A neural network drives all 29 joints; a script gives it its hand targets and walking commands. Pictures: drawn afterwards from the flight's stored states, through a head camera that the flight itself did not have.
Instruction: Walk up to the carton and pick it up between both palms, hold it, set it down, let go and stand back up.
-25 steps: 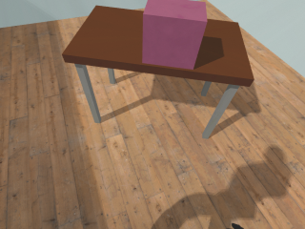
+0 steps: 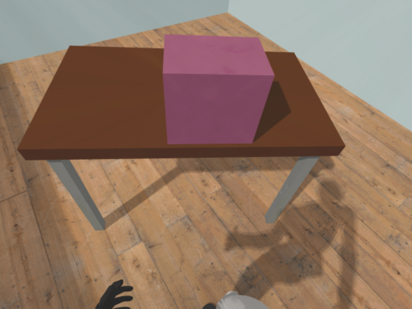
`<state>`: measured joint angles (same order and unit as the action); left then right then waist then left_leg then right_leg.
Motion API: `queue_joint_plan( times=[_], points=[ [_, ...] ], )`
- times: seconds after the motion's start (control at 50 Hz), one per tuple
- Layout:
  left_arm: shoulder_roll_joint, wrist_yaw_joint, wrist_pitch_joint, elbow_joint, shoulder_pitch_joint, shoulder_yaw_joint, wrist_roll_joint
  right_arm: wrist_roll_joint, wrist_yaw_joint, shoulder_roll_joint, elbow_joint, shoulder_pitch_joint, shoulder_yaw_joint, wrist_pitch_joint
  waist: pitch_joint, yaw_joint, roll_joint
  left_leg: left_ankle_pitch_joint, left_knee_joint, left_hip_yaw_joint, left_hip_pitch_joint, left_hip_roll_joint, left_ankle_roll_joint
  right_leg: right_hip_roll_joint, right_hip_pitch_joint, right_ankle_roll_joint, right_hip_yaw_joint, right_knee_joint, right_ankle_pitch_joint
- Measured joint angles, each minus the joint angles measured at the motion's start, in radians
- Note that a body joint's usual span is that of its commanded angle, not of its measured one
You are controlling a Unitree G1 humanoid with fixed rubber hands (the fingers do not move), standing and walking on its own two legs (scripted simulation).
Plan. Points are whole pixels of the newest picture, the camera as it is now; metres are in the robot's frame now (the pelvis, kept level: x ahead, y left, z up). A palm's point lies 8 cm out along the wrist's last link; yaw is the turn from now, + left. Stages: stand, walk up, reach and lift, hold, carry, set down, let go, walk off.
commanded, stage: walk up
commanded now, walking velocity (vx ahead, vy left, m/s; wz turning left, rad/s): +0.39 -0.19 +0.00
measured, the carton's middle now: (211, 92) +0.66 -0.06 +0.03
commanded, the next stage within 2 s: none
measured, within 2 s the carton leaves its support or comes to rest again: neither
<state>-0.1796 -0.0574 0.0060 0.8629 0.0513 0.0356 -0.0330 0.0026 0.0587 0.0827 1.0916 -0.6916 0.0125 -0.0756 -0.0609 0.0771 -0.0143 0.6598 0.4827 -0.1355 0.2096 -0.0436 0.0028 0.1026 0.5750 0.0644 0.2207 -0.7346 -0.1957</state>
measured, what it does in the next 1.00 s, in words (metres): walks ahead: left foot, then right foot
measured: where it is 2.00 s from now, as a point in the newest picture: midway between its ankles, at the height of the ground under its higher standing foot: (192, 308)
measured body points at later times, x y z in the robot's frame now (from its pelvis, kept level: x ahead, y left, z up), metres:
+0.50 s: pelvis +0.25 +0.06 +0.03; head +0.30 +0.07 +0.47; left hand +0.29 +0.32 -0.12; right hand +0.38 -0.16 -0.11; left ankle +0.35 +0.15 -0.69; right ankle +0.15 -0.05 -0.64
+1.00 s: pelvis +0.28 +0.07 +0.05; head +0.32 +0.09 +0.50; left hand +0.34 +0.29 -0.11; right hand +0.33 -0.18 -0.09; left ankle +0.25 +0.18 -0.69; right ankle +0.26 -0.03 -0.69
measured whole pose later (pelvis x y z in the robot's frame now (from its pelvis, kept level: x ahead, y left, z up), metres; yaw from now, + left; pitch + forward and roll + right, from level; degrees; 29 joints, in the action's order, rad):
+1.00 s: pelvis +0.28 +0.07 +0.05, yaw -1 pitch +1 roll +0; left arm -0.16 0.03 0.02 1.02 0.19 0.03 -0.01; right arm 0.00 0.04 0.18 1.04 -0.18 -0.03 0.01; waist -0.06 -0.01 0.04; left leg 0.28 0.46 -0.02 -0.18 0.00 0.01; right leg 0.04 0.21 0.03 -0.01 -0.47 -0.28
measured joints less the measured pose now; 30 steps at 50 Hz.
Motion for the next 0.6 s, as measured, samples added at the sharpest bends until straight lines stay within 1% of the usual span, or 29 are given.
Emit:
queue_joint_plan(
  times=[0.02, 0.04, 0.06, 0.08, 0.1, 0.12, 0.14, 0.16, 0.18, 0.2, 0.22, 0.26, 0.28, 0.3, 0.34, 0.36, 0.38, 0.4, 0.42, 0.44, 0.46, 0.5, 0.54, 0.56, 0.6],
  points=[
    [0.007, 0.003, 0.007, 0.007, 0.006, 0.002, -0.002, -0.005, 0.001, 0.014, 0.01, 0.011, -0.004, 0.004, -0.011, -0.021, -0.032, 0.021, 0.112, -0.018, -0.015, -0.042, -0.011, 0.04, -0.022, 0.044, 0.017, -0.006, -0.04],
    [0.009, 0.006, 0.01, 0.018, 0.017, 0.003, -0.005, -0.01, 0.001, 0.024, 0.017, 0.034, -0.008, 0.008, -0.023, -0.03, -0.059, 0.002, 0.277, -0.02, -0.058, -0.092, -0.019, 0.077, -0.044, 0.072, 0.032, -0.019, -0.076],
    [0.0, 0.009, 0.012, 0.025, 0.028, 0.006, -0.007, -0.016, -0.001, 0.022, 0.011, 0.058, -0.011, 0.012, -0.027, -0.031, -0.054, -0.125, 0.49, 0.025, -0.148, -0.111, -0.034, 0.084, -0.057, 0.088, 0.043, -0.039, -0.112],
    [-0.018, 0.016, 0.015, 0.031, 0.039, 0.015, -0.005, -0.025, -0.005, 0.009, -0.003, 0.082, -0.012, 0.018, -0.027, -0.032, -0.021, -0.14, 0.711, 0.086, -0.258, -0.088, -0.044, 0.064, -0.069, 0.098, 0.048, -0.065, -0.149],
    [-0.039, 0.028, 0.017, 0.041, 0.051, 0.029, 0.002, -0.031, -0.009, -0.008, -0.019, 0.109, -0.013, 0.025, -0.028, -0.035, 0.025, -0.142, 0.905, 0.13, -0.367, -0.055, -0.039, 0.035, -0.092, 0.107, 0.053, -0.079, -0.184],
    [-0.061, 0.043, 0.019, 0.056, 0.07, 0.041, 0.011, -0.03, -0.014, -0.018, -0.032, 0.144, -0.015, 0.028, -0.031, -0.049, 0.069, -0.162, 1.044, 0.148, -0.457, -0.031, -0.021, 0.014, -0.136, 0.105, 0.052, -0.071, -0.207],
    [-0.082, 0.058, 0.025, 0.075, 0.098, 0.047, 0.018, -0.023, -0.021, -0.018, -0.043, 0.19, -0.02, 0.026, -0.034, -0.075, 0.105, -0.184, 1.118, 0.149, -0.528, -0.022, 0.0, 0.008, -0.19, 0.088, 0.042, -0.041, -0.214],
    [-0.099, 0.071, 0.033, 0.097, 0.135, 0.048, 0.018, -0.013, -0.029, -0.006, -0.058, 0.245, -0.027, 0.023, -0.035, -0.105, 0.13, -0.19, 1.139, 0.144, -0.59, -0.023, 0.015, 0.011, -0.245, 0.075, 0.025, 0.001, -0.212],
    [-0.109, 0.083, 0.04, 0.121, 0.175, 0.046, 0.017, -0.004, -0.034, 0.014, -0.084, 0.306, -0.037, 0.019, -0.033, -0.133, 0.143, -0.175, 1.126, 0.143, -0.65, -0.024, 0.023, 0.018, -0.294, 0.071, 0.005, 0.047, -0.206],
    [-0.111, 0.091, 0.043, 0.15, 0.213, 0.04, 0.018, 0.004, -0.036, 0.042, -0.121, 0.37, -0.047, 0.017, -0.033, -0.154, 0.144, -0.146, 1.094, 0.149, -0.709, -0.025, 0.026, 0.025, -0.337, 0.067, -0.014, 0.091, -0.197],
    [-0.107, 0.096, 0.042, 0.179, 0.246, 0.033, 0.019, 0.008, -0.033, 0.072, -0.165, 0.433, -0.057, 0.014, -0.036, -0.165, 0.135, -0.111, 1.048, 0.157, -0.765, -0.025, 0.029, 0.029, -0.377, 0.062, -0.027, 0.133, -0.188],
    [-0.092, 0.096, 0.033, 0.226, 0.293, 0.019, 0.017, 0.008, -0.02, 0.125, -0.249, 0.549, -0.075, 0.01, -0.046, -0.167, 0.1, -0.07, 0.906, 0.161, -0.853, -0.032, 0.03, 0.029, -0.445, 0.044, -0.04, 0.21, -0.174],
    [-0.086, 0.094, 0.03, 0.241, 0.307, 0.013, 0.014, 0.005, -0.014, 0.141, -0.284, 0.596, -0.079, 0.008, -0.05, -0.165, 0.084, -0.087, 0.799, 0.15, -0.877, -0.04, 0.028, 0.023, -0.47, 0.033, -0.045, 0.242, -0.169],
    [-0.081, 0.091, 0.027, 0.25, 0.316, 0.008, 0.008, 0.0, -0.01, 0.152, -0.313, 0.634, -0.08, 0.006, -0.05, -0.162, 0.07, -0.149, 0.674, 0.133, -0.887, -0.053, 0.026, 0.016, -0.487, 0.021, -0.049, 0.266, -0.168],
    [-0.074, 0.084, 0.025, 0.256, 0.316, 0.001, 0.0, -0.007, -0.013, 0.158, -0.347, 0.686, -0.074, 0.001, -0.051, -0.157, 0.043, -0.386, 0.437, 0.103, -0.867, -0.077, 0.019, 0.0, -0.503, -0.003, -0.059, 0.272, -0.188],
    [-0.071, 0.08, 0.025, 0.253, 0.314, 0.0, 0.0, -0.009, -0.016, 0.155, -0.352, 0.697, -0.068, 0.002, -0.047, -0.157, 0.032, -0.518, 0.331, 0.098, -0.834, -0.083, 0.016, -0.01, -0.5, -0.015, -0.069, 0.245, -0.214],
    [-0.068, 0.076, 0.027, 0.25, 0.314, 0.0, 0.003, -0.007, -0.017, 0.149, -0.349, 0.696, -0.062, 0.003, -0.037, -0.157, 0.023, -0.619, 0.237, 0.096, -0.784, -0.084, 0.014, -0.022, -0.489, -0.026, -0.083, 0.195, -0.253],
    [-0.072, 0.07, 0.027, 0.249, 0.304, 0.002, 0.01, -0.003, -0.015, 0.133, -0.334, 0.685, -0.059, 0.006, -0.028, -0.147, 0.033, -0.552, 0.199, 0.075, -0.742, -0.063, 0.017, -0.05, -0.471, -0.034, -0.098, 0.125, -0.3],
    [-0.082, 0.065, 0.028, 0.24, 0.271, 0.005, 0.021, 0.002, -0.011, 0.108, -0.306, 0.668, -0.06, 0.011, -0.037, -0.134, 0.062, -0.501, 0.193, 0.053, -0.722, -0.021, 0.026, -0.088, -0.449, -0.038, -0.126, 0.043, -0.335],
    [-0.085, 0.062, 0.03, 0.22, 0.233, 0.007, 0.033, 0.008, -0.01, 0.09, -0.279, 0.643, -0.055, 0.017, -0.047, -0.126, 0.076, -0.482, 0.192, 0.04, -0.709, 0.013, 0.038, -0.101, -0.417, -0.045, -0.168, -0.045, -0.364],
    [-0.079, 0.063, 0.032, 0.193, 0.197, 0.007, 0.043, 0.011, -0.011, 0.081, -0.256, 0.614, -0.047, 0.024, -0.055, -0.121, 0.068, -0.474, 0.193, 0.035, -0.7, 0.029, 0.049, -0.092, -0.377, -0.056, -0.201, -0.138, -0.409],
    [-0.05, 0.07, 0.03, 0.145, 0.146, 0.0, 0.049, 0.007, -0.017, 0.074, -0.216, 0.562, -0.035, 0.048, -0.062, -0.115, 0.027, -0.465, 0.177, 0.017, -0.673, 0.031, 0.067, -0.074, -0.294, -0.078, -0.227, -0.277, -0.462],
    [-0.024, 0.074, 0.02, 0.121, 0.115, -0.005, 0.048, 0.006, -0.021, 0.071, -0.188, 0.526, -0.031, 0.068, -0.061, -0.095, -0.008, -0.472, 0.131, -0.015, -0.635, 0.028, 0.073, -0.077, -0.232, -0.087, -0.232, -0.311, -0.469],
    [-0.016, 0.075, 0.013, 0.117, 0.101, -0.006, 0.046, 0.008, -0.022, 0.072, -0.18, 0.509, -0.03, 0.071, -0.056, -0.077, -0.023, -0.479, 0.108, -0.024, -0.622, 0.029, 0.073, -0.082, -0.213, -0.089, -0.233, -0.29, -0.456],
    [-0.009, 0.075, 0.0, 0.106, 0.07, -0.001, 0.04, 0.015, -0.023, 0.076, -0.166, 0.475, -0.033, 0.071, -0.048, -0.037, -0.04, -0.491, 0.078, -0.028, -0.61, 0.04, 0.074, -0.093, -0.203, -0.09, -0.234, -0.193, -0.418]
  ],
)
